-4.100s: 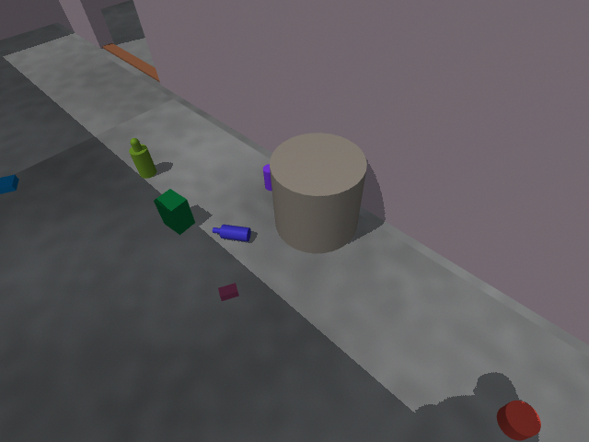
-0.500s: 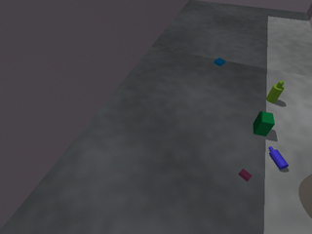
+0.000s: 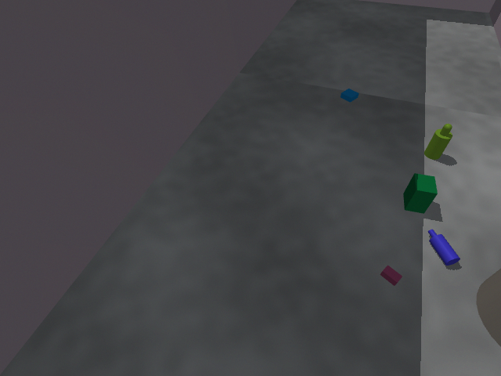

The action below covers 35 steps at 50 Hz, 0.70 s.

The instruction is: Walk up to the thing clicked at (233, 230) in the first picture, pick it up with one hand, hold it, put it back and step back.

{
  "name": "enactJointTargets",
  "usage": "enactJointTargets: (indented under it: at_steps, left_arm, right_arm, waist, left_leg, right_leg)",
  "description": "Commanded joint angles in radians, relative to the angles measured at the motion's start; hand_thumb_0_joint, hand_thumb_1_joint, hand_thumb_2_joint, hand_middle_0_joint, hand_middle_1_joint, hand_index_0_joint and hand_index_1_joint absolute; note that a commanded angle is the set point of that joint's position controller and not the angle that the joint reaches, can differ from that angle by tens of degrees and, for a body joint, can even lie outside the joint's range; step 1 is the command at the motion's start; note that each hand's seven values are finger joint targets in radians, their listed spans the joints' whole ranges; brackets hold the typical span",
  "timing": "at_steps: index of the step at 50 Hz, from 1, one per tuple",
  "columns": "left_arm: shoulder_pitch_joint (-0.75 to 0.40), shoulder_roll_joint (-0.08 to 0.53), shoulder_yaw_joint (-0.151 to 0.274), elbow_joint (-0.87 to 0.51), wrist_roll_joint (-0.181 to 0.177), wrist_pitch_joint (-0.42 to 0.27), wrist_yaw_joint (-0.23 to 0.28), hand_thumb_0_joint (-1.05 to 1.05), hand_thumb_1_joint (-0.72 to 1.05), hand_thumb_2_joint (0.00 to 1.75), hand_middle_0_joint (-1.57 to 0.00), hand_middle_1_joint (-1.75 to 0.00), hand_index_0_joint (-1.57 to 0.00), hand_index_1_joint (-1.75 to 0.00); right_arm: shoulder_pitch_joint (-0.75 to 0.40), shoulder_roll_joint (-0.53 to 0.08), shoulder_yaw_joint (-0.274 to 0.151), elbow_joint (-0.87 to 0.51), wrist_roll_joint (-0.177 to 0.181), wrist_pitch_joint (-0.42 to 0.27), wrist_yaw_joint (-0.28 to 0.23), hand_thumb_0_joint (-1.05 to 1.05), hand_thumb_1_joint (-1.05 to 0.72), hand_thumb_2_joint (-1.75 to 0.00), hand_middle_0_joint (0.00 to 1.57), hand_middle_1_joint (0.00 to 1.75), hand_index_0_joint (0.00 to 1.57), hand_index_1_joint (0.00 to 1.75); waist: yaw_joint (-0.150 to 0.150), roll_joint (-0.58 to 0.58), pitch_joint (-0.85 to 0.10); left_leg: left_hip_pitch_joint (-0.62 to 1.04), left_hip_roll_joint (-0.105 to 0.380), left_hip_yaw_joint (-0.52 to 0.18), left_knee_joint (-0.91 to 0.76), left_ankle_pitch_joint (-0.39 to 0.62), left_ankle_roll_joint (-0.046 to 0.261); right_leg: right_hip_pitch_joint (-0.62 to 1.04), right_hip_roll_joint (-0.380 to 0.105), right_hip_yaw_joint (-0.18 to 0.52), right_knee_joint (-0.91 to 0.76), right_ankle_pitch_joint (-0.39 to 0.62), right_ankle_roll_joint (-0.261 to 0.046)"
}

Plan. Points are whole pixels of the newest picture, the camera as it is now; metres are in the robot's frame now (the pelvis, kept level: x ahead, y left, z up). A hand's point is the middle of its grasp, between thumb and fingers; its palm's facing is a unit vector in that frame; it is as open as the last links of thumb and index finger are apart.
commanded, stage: stand
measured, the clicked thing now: (441, 245) +0.75 -0.83 -0.75
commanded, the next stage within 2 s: none
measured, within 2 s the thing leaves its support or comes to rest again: neither
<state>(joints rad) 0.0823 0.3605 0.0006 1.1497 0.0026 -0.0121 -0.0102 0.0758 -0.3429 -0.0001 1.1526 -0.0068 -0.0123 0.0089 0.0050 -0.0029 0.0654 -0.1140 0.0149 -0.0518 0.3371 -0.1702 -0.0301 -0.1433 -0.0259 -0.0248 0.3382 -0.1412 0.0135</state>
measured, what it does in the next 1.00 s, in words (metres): stands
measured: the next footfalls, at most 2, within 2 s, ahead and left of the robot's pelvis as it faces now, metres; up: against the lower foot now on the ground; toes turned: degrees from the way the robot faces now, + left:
none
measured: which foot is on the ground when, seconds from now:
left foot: down 0.00-1.00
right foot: down 0.00-1.00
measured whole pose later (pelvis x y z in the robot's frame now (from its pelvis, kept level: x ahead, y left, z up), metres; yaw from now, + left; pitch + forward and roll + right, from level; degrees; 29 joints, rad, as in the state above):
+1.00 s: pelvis +0.02 +0.00 +0.00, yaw +0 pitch -2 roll +0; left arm 0.10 0.36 0.00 1.14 0.00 -0.01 -0.01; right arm 0.10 -0.35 0.00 1.15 -0.01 -0.01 0.00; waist 0.00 0.00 0.05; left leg -0.10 0.02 -0.05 0.31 -0.19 -0.03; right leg -0.13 -0.02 -0.02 0.33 -0.16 0.01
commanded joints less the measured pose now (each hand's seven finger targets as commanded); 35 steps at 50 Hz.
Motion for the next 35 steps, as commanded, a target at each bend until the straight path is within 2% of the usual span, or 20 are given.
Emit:
enactJointTargets:
  at_steps: [1,6,12,15,22,23,25,27,30,34,35]
  left_arm:
    - [-0.05,0.224,0.037,-0.063,0.006,-0.023,0.012,0.0,0.9,0.9,-0.2,-0.3,-0.2,-0.3]
    - [-0.044,0.225,0.039,-0.062,0.0,-0.022,0.012,0.0,0.9,0.9,-0.2,-0.3,-0.2,-0.3]
    - [-0.034,0.22,0.036,-0.063,0.001,-0.021,0.011,0.0,0.9,0.9,-0.2,-0.3,-0.2,-0.3]
    - [-0.034,0.223,0.037,-0.064,0.004,-0.018,0.012,0.0,0.9,0.9,-0.2,-0.3,-0.2,-0.3]
    - [-0.025,0.217,0.032,-0.072,0.002,-0.019,0.01,0.0,0.9,0.9,-0.2,-0.3,-0.2,-0.3]
    - [-0.023,0.219,0.034,-0.073,0.003,-0.021,0.011,0.0,0.9,0.9,-0.2,-0.3,-0.2,-0.3]
    - [-0.021,0.214,0.033,-0.073,0.002,-0.022,0.011,0.0,0.9,0.9,-0.2,-0.3,-0.2,-0.3]
    - [-0.022,0.219,0.034,-0.074,0.001,-0.023,0.011,0.0,0.9,0.9,-0.2,-0.3,-0.2,-0.3]
    - [-0.026,0.22,0.033,-0.071,0.001,-0.022,0.012,0.0,0.9,0.9,-0.2,-0.3,-0.2,-0.3]
    - [-0.016,0.215,0.03,-0.067,0.003,-0.019,0.013,0.0,0.9,0.9,-0.2,-0.3,-0.2,-0.3]
    - [-0.027,0.218,0.032,-0.07,0.004,-0.019,0.014,0.0,0.9,0.9,-0.2,-0.3,-0.2,-0.3]
  right_arm:
    - [-0.039,-0.214,-0.042,-0.057,-0.001,-0.015,-0.007,0.0,-0.9,-0.9,0.2,0.3,0.2,0.3]
    - [-0.031,-0.217,-0.042,-0.054,-0.001,-0.02,-0.011,0.0,-0.9,-0.9,0.2,0.3,0.2,0.3]
    - [-0.023,-0.216,-0.038,-0.051,0.001,-0.019,-0.012,0.0,-0.9,-0.9,0.2,0.3,0.2,0.3]
    - [-0.012,-0.216,-0.039,-0.05,-0.001,-0.014,-0.012,0.0,-0.9,-0.9,0.2,0.3,0.2,0.3]
    - [0.002,-0.222,-0.038,-0.054,-0.002,-0.016,-0.01,0.0,-0.9,-0.9,0.2,0.3,0.2,0.3]
    - [-0.008,-0.226,-0.04,-0.054,-0.001,-0.017,-0.011,0.0,-0.9,-0.9,0.2,0.3,0.2,0.3]
    - [-0.011,-0.226,-0.038,-0.056,0.001,-0.019,-0.011,0.0,-0.9,-0.9,0.2,0.3,0.2,0.3]
    - [-0.009,-0.226,-0.037,-0.055,0.001,-0.021,-0.013,0.0,-0.9,-0.9,0.2,0.3,0.2,0.3]
    - [-0.012,-0.221,-0.036,-0.054,0.002,-0.02,-0.015,0.0,-0.9,-0.9,0.2,0.3,0.2,0.3]
    - [-0.013,-0.218,-0.035,-0.051,0.001,-0.013,-0.013,0.0,-0.9,-0.9,0.2,0.3,0.2,0.3]
    - [-0.013,-0.222,-0.037,-0.053,0.0,-0.012,-0.013,0.0,-0.9,-0.9,0.2,0.3,0.2,0.3]
  waist:
    - [0.0,-0.012,-0.068]
    - [0.002,0.018,-0.096]
    - [0.003,0.011,-0.077]
    - [0.0,-0.004,-0.058]
    - [-0.001,0.006,-0.062]
    - [0.0,0.018,-0.09]
    - [0.0,0.021,-0.091]
    - [-0.001,0.023,-0.122]
    - [-0.002,0.001,-0.115]
    - [0.0,-0.016,-0.058]
    - [-0.005,-0.015,-0.07]
  left_leg:
    - [-0.024,0.087,-0.067,-0.065,0.01,0.043]
    - [-0.034,0.097,-0.072,-0.082,0.051,0.041]
    - [-0.036,0.098,-0.072,-0.083,0.047,0.041]
    - [-0.059,0.09,-0.07,-0.084,-0.01,0.043]
    - [-0.052,0.093,-0.069,-0.076,0.026,0.042]
    - [-0.024,0.098,-0.066,-0.066,0.06,0.044]
    - [-0.022,0.104,-0.071,-0.064,0.097,0.042]
    - [-0.004,0.105,-0.062,-0.061,0.141,0.041]
    - [0.007,0.107,-0.06,-0.059,0.162,0.038]
    - [-0.029,0.099,-0.064,-0.073,0.071,0.038]
    - [-0.019,0.099,-0.06,-0.069,0.073,0.038]
  right_leg:
    - [0.002,-0.11,0.117,-0.099,-0.118,-0.03]
    - [0.044,-0.105,0.104,-0.061,-0.024,-0.036]
    - [0.033,-0.103,0.102,-0.063,-0.034,-0.034]
    - [0.019,-0.101,0.106,-0.074,-0.104,-0.033]
    - [0.015,-0.104,0.109,-0.074,-0.083,-0.035]
    - [0.022,-0.108,0.111,-0.068,-0.027,-0.036]
    - [0.032,-0.104,0.103,-0.055,0.012,-0.035]
    - [0.057,-0.111,0.102,-0.041,0.095,-0.036]
    - [0.056,-0.11,0.096,-0.038,0.113,-0.035]
    - [0.02,-0.1,0.095,-0.07,-0.015,-0.029]
    - [0.023,-0.104,0.101,-0.072,-0.015,-0.031]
